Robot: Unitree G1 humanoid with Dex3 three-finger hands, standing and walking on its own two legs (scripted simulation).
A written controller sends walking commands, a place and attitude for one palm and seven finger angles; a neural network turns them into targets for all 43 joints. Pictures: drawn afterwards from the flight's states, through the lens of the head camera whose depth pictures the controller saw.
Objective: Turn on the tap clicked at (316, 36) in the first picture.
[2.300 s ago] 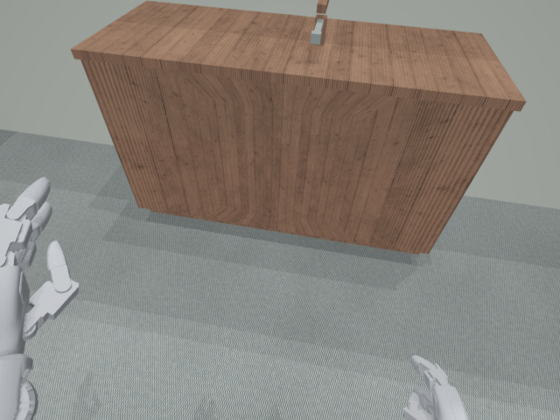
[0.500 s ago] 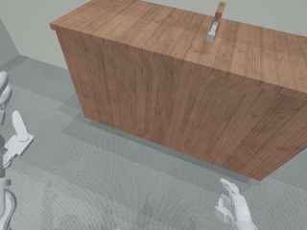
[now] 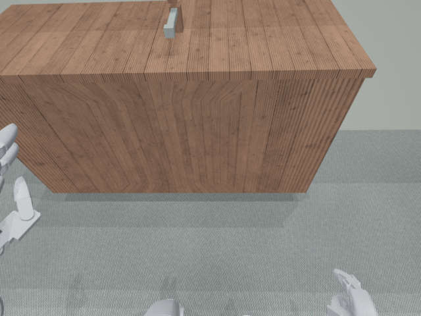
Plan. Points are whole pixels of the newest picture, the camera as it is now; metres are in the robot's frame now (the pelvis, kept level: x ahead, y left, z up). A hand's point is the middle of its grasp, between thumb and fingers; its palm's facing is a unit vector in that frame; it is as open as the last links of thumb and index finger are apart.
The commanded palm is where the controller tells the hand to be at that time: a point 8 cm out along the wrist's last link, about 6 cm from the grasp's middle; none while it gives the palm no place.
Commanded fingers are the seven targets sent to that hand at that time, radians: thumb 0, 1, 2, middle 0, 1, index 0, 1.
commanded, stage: turn to face it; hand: left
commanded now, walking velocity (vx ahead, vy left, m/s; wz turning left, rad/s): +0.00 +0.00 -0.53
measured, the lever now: (169, 31) +0.82 +0.15 +0.12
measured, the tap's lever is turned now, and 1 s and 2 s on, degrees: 0 0 0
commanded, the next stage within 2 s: take the last steps up to it in 0.52 s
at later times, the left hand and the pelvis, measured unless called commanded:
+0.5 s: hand (86, 226) +0.21 +0.16 +0.17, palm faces +0.22 -0.86 -0.46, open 7.4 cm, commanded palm +0.16 +0.22 +0.18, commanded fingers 0.00 0.90 0.90 -0.20 -0.30 -0.20 -0.30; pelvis -0.06 -0.02 -0.01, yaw -13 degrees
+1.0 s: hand (101, 244) +0.18 +0.14 +0.17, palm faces +0.17 -0.89 -0.41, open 7.4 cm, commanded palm +0.15 +0.19 +0.18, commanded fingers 0.00 0.90 0.90 -0.20 -0.30 -0.20 -0.30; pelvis -0.09 -0.03 +0.01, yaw -17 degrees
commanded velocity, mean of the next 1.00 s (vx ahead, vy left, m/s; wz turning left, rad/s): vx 0.12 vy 0.04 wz -0.20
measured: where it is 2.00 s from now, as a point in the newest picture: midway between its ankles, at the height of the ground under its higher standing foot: outside the picture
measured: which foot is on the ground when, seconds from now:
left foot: up 0.00-0.20, down 0.22-0.48, up 0.50-0.74, down 0.76-1.00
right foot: down 0.00-0.24, up 0.26-0.44, down 0.46-0.80, up 0.82-1.00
